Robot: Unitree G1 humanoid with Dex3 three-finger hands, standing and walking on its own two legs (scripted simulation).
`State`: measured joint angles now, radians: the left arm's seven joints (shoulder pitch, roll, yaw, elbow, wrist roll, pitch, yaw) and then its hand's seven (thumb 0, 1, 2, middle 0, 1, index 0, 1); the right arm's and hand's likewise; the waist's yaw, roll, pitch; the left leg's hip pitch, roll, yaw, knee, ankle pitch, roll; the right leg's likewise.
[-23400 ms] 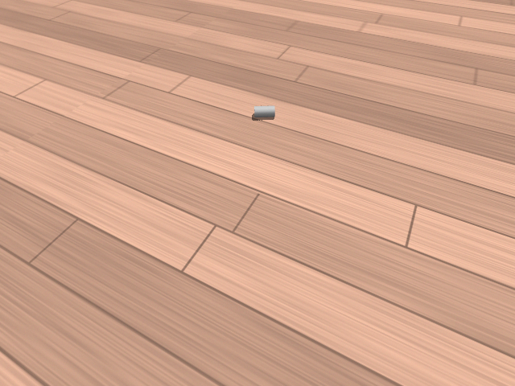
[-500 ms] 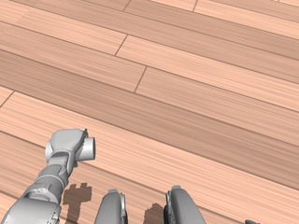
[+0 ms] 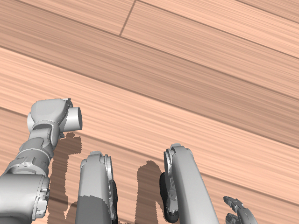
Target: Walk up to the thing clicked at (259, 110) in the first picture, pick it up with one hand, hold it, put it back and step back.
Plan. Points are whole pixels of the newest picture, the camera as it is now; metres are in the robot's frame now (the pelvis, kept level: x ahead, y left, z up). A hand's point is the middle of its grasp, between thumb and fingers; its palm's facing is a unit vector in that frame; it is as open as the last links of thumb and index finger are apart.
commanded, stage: crouch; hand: left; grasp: from above
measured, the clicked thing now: (57, 120) +0.41 +0.25 -0.19
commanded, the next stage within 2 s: lower in 0.80 s
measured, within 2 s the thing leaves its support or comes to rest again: neither
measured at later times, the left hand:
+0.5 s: hand (66, 122) +0.42 +0.25 -0.27, palm faces -0.49 -0.04 -0.87, open 10.0 cm
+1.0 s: hand (69, 121) +0.44 +0.25 -0.31, palm faces -0.48 -0.04 -0.87, open 10.0 cm
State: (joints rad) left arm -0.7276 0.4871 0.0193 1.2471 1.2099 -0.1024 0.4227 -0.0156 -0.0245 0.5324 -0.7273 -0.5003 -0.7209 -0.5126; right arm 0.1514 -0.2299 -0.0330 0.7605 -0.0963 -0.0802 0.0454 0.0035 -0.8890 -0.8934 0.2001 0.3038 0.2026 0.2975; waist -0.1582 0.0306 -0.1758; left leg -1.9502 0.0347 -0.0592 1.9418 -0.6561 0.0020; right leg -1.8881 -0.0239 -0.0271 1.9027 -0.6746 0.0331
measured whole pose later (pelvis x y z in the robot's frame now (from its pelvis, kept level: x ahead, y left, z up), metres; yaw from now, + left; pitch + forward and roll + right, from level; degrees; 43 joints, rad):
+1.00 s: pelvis -0.01 +0.00 -0.12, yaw -4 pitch +36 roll -7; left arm -0.92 0.66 0.10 1.44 1.25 -0.16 0.44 -0.02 -0.03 0.53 -0.75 -0.47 -0.74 -0.49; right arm 0.14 -0.26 0.03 0.77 -0.14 -0.09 0.12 0.00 -0.90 -0.90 0.20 0.30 0.20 0.30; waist -0.22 -0.01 -0.05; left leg -2.29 0.04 -0.12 2.34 -0.68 -0.01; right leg -2.22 0.01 -0.05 2.28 -0.69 0.04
